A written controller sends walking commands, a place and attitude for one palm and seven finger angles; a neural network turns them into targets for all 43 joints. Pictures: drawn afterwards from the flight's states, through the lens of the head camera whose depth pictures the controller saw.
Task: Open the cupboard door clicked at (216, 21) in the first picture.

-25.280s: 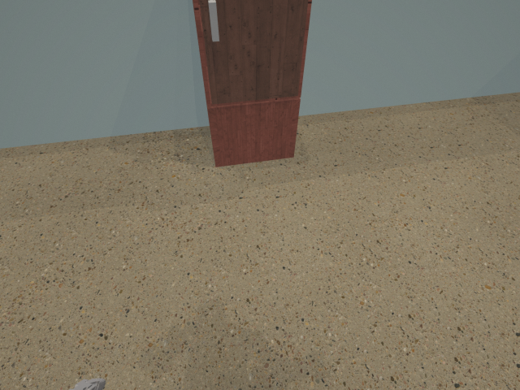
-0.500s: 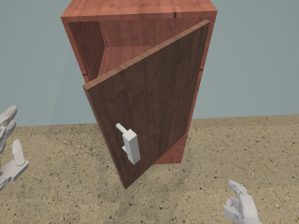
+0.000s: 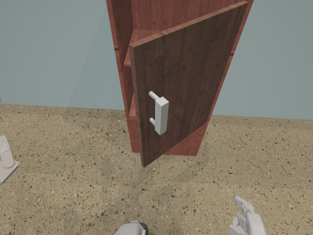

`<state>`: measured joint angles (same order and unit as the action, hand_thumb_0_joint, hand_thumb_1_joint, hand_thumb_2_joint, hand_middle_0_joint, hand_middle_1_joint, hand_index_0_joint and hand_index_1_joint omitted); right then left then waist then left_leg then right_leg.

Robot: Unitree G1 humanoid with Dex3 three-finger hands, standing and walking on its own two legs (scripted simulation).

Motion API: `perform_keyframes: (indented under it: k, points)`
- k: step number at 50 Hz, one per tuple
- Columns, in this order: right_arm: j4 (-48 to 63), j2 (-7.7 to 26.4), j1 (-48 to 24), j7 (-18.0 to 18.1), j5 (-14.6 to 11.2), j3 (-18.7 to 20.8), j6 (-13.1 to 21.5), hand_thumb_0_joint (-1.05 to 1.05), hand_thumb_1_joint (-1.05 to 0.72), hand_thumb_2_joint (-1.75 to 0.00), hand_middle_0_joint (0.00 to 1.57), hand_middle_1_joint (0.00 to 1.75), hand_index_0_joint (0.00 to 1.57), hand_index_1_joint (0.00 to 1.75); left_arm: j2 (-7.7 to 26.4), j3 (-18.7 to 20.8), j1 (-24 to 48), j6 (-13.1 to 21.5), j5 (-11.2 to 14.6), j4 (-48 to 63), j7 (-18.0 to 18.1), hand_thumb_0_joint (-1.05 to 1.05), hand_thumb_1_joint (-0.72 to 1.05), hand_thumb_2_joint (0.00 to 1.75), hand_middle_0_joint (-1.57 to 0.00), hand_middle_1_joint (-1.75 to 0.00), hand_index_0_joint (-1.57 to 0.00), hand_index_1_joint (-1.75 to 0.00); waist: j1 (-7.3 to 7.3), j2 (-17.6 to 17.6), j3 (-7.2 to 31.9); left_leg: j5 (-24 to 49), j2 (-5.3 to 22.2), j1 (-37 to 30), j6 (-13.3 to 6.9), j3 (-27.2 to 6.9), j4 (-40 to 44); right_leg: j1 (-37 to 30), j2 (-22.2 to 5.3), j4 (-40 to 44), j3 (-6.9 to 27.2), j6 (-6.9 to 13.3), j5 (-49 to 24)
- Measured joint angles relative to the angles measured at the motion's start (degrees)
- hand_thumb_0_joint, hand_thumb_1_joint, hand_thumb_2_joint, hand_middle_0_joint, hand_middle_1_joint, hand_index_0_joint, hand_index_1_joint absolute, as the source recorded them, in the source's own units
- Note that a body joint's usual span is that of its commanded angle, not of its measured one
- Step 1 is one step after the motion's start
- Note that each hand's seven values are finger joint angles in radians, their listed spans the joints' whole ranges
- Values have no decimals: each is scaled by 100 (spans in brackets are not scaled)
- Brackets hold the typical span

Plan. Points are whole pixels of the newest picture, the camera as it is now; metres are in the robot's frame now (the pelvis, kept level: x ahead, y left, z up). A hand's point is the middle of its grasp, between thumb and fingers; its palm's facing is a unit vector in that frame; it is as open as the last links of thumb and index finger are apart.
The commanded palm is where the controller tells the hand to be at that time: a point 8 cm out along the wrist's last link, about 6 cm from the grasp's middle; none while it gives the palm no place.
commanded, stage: step back with the hand held close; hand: left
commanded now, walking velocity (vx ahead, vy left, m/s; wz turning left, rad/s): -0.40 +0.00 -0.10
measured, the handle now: (156, 112) +0.44 +0.04 +0.04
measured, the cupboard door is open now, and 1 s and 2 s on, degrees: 42 42 42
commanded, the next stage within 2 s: stop stepping back and stand still in 0.18 s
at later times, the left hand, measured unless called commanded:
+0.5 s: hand out of the picture +0.10 +0.24 +0.18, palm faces +0.32 -0.82 -0.48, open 7.4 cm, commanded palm +0.05 +0.29 +0.19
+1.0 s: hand out of the picture +0.07 +0.26 +0.18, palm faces +0.36 -0.81 -0.46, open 7.4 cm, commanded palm +0.02 +0.29 +0.19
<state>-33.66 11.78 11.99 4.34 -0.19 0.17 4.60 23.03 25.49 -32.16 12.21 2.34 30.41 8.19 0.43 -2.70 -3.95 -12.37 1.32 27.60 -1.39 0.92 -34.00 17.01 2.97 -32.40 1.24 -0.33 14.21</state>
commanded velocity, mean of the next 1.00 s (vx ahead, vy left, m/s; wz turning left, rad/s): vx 0.03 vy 0.02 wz -0.02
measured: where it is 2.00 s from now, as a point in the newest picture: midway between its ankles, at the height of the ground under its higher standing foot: outside the picture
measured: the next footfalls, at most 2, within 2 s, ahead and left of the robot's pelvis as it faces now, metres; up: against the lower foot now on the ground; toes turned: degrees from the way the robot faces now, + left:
right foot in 0.42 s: -0.16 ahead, -0.07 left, +0.00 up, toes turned -9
left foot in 0.58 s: +0.00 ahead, +0.09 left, +0.00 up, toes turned -5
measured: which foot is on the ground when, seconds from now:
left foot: down 0.00-0.42, up 0.44-0.56, down 0.58-0.80, up 0.82-1.00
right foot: down 0.00-0.14, up 0.16-0.40, down 0.42-1.00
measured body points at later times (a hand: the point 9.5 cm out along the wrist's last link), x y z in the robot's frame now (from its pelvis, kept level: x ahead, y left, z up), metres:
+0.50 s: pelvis -0.12 +0.01 +0.00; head -0.11 +0.01 +0.45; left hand +0.07 +0.29 +0.21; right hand +0.04 -0.23 -0.08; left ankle +0.03 +0.09 -0.71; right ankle -0.24 -0.07 -0.73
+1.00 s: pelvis -0.16 +0.01 +0.02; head -0.18 +0.01 +0.47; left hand +0.04 +0.30 +0.20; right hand -0.08 -0.25 -0.09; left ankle -0.12 +0.14 -0.68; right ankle -0.19 -0.06 -0.73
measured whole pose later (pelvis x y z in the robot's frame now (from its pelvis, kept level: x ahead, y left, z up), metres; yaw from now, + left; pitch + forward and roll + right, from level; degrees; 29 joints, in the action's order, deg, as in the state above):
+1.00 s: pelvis -0.16 +0.01 +0.02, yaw -7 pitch +0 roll +2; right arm -40.0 13.0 18.5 5.2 0.6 0.9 6.4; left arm 22.5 23.1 -30.0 13.4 1.2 21.1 9.0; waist 0.0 0.7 3.1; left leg -18.1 1.5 25.2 -0.4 3.0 -46.9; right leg 10.5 1.1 -25.7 -2.0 3.6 15.9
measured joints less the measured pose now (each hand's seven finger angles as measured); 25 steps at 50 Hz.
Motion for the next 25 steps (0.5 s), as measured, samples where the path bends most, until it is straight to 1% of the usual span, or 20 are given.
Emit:
perform_keyframes:
  k: [1,3,4,5,7,8,10,12,14,15,17,19,20,21,22,23,24,25]
  points:
    - [-65,-1,-10,-14,14,4,10,1,-91,-90,20,30,21,30,-44,-42,-49,9,-1,45,22,2,89,90,-21,-30,-21,-30,49,12,20,-276,-33,64,69,-17,-168,21,-11,24,23,-2,-46]
    - [-209,6,-20,-21,55,17,5,1,-91,-90,20,30,21,30,-133,-149,-99,9,-23,77,74,2,89,90,-21,-30,-21,-30,137,58,99,-533,-127,16,156,-16,-541,53,-41,73,111,-32,-139]
    - [-258,13,-10,-11,62,20,-8,1,-91,-89,20,30,21,30,-162,-203,-76,-9,-30,66,92,2,89,90,-21,-30,-21,-30,153,78,156,-576,-167,-129,174,-8,-500,75,-54,96,141,-60,-181]
    - [-270,32,8,10,59,16,-15,1,-91,-89,20,30,21,30,-171,-242,-15,-30,-29,52,100,2,89,90,-21,-30,-21,-30,148,69,218,-528,-177,-306,151,-27,-244,126,-46,101,139,-93,-216]
    - [-250,47,-53,72,40,18,-7,1,-91,-89,20,30,21,30,-99,-248,287,-43,-41,-39,99,2,89,90,-21,-30,-21,-30,109,75,142,415,-184,-299,-44,-45,54,227,-40,31,108,-142,-185]
    - [-246,34,-120,92,35,20,13,1,-91,-89,20,30,21,30,-42,-204,434,-26,-55,-115,89,2,89,90,-21,-30,-21,-30,99,78,60,605,-167,-276,-142,-33,71,318,17,-229,147,-148,81]
    - [-220,-35,-213,76,67,44,79,1,-91,-89,20,30,21,30,52,-80,607,-19,-70,-265,53,2,89,90,-21,-30,-21,-30,25,32,-4,711,-94,-241,-270,-58,198,542,230,-1353,181,-133,631]
    - [-202,-133,-242,-12,89,60,165,1,-91,-90,20,30,21,30,134,26,601,-61,-22,-247,54,2,89,90,-21,-30,-21,-30,-23,32,49,900,7,-211,-288,-43,476,594,381,-2273,108,-85,965]
    - [-201,-202,-246,-102,97,42,230,1,-91,-90,20,30,21,30,165,61,452,-80,63,-80,98,2,89,90,-21,-30,-21,-30,-9,78,181,1153,101,-167,-246,44,788,402,388,-2513,-36,-35,1231]
    - [-206,-221,-249,-138,99,27,251,1,-91,-90,20,30,21,30,153,42,363,-89,105,22,117,2,89,90,-21,-30,-21,-30,9,98,261,1279,136,-142,-219,90,948,234,363,-2412,-113,-6,1370]
    - [-206,-250,-253,-180,108,-10,285,1,-91,-90,20,30,21,30,137,-23,194,-90,176,189,129,2,89,90,-21,-30,-21,-30,21,141,413,1465,159,-79,-168,163,1248,-228,305,-1794,-249,68,1632]
    - [-150,-272,-245,-194,122,-45,308,1,-91,-90,20,30,21,30,181,-78,75,-91,225,287,108,2,89,90,-21,-30,-21,-30,-4,207,517,1527,103,15,-75,211,1477,-827,253,-625,-369,167,1718]
    - [-95,-286,-255,-202,126,-69,304,1,-91,-90,20,30,21,30,251,-55,17,-84,235,339,92,2,89,90,-21,-30,-21,-30,-2,309,542,1441,31,119,6,283,1474,-1118,184,78,-369,243,1598]
    - [-15,-301,-296,-213,131,-109,286,1,-91,-90,20,30,21,30,370,43,-66,-59,235,418,87,2,89,90,-21,-30,-21,-30,49,506,548,1196,-78,317,98,429,1282,-1311,32,703,-234,346,1376]
    - [-29,-230,-381,-216,155,-123,266,1,-91,-90,20,30,21,30,360,42,-66,-10,217,412,60,2,89,90,-21,-30,-21,-30,88,434,463,856,-46,513,166,408,927,-1271,51,830,-196,408,938]
    - [-123,-147,-415,-210,186,-122,219,1,-91,-90,20,30,21,30,323,-29,-59,13,205,348,33,2,89,90,-21,-30,-21,-30,73,256,376,522,6,571,200,281,532,-1272,161,718,-226,423,850]
    - [-228,-110,-358,-205,164,-115,159,1,-91,-90,20,30,21,30,327,-94,-91,3,209,268,3,2,89,90,-21,-30,-21,-30,68,182,388,295,-27,548,223,155,137,-1300,202,631,-225,412,888]
    - [-311,-99,-241,-199,117,-110,95,1,-91,-89,20,30,21,30,334,-132,-138,-42,204,197,-18,2,89,90,-21,-30,-21,-30,92,194,459,173,-80,456,222,90,-217,-1337,196,584,-183,393,950]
